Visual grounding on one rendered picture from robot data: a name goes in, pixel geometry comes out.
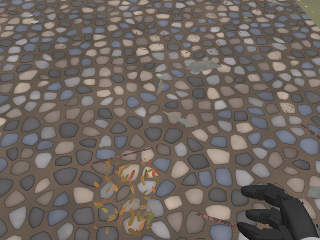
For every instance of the robot right hand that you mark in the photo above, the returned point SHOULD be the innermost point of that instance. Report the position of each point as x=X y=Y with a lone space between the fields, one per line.
x=291 y=222

